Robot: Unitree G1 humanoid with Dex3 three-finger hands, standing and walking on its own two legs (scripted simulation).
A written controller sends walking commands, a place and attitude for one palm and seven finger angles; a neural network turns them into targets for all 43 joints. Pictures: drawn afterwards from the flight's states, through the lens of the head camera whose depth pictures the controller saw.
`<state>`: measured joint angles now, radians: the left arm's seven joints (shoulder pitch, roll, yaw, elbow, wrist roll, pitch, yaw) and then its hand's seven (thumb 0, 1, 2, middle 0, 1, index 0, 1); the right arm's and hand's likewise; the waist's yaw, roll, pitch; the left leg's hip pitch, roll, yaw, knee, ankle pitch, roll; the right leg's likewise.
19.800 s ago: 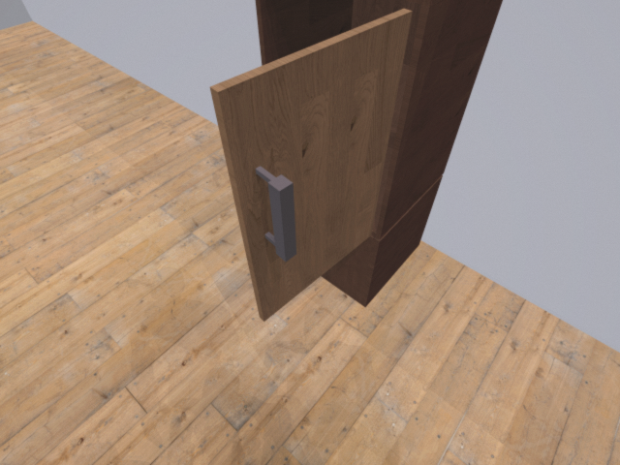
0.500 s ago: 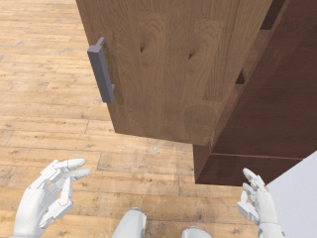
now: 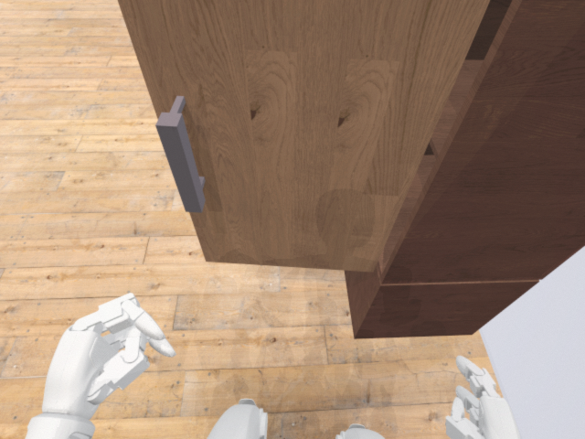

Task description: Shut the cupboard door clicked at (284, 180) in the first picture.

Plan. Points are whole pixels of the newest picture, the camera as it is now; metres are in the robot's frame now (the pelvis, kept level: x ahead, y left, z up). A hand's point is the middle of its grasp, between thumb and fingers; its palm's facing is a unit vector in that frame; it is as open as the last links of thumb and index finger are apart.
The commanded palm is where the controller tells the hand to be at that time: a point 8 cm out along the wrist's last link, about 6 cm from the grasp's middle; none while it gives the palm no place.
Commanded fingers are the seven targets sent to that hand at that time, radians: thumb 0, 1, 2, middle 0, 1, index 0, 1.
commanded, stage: raise the hand and make a fist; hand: left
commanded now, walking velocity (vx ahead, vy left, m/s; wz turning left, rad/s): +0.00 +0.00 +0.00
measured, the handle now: (187, 157) +0.48 +0.20 +0.10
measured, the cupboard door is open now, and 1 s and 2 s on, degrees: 84 84 84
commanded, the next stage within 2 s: bring the fist close to the handle in 0.86 s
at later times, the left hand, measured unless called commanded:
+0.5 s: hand (134, 322) +0.23 +0.19 +0.10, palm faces +0.00 -1.00 -0.05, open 3.1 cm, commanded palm +0.20 +0.25 +0.10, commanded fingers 0.00 0.90 0.90 -1.30 -1.50 -1.30 -1.50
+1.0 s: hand (157, 317) +0.23 +0.17 +0.10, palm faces +0.01 -1.00 -0.06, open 3.1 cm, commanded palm +0.22 +0.23 +0.10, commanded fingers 0.00 0.90 0.90 -1.30 -1.50 -1.30 -1.50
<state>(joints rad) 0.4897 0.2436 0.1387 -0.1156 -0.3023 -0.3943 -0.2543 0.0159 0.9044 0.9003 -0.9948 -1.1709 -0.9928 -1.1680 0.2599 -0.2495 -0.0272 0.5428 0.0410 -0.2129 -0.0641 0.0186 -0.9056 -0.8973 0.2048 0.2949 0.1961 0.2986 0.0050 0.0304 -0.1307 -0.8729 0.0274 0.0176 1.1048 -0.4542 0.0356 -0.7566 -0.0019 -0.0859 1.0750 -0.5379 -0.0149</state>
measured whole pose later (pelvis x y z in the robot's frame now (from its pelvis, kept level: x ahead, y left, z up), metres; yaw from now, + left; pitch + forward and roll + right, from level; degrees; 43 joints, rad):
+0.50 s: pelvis +0.01 +0.00 +0.02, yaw +1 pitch +8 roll -3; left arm 0.37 0.27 0.14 -0.09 -0.28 -0.27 -0.24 0.02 0.90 0.90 -1.29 -1.49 -1.29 -1.49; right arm 0.27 -0.24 0.05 0.52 0.05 -0.20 -0.05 0.02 -0.90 -0.90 0.21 0.30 0.20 0.30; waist 0.01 0.05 -0.11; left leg -0.71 0.02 0.01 0.97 -0.41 0.04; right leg -0.59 0.00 -0.09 0.92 -0.48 -0.01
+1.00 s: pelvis +0.02 -0.02 +0.03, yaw +1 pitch +9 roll -1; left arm 0.38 0.25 0.14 -0.05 -0.29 -0.30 -0.23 0.02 0.90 0.90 -1.30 -1.50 -1.30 -1.50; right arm 0.26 -0.25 0.02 0.54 0.05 -0.22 -0.05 0.02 -0.90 -0.90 0.21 0.29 0.20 0.30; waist 0.00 0.04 -0.12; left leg -0.70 0.02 0.01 0.94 -0.41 0.01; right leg -0.59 0.00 -0.09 0.93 -0.50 -0.03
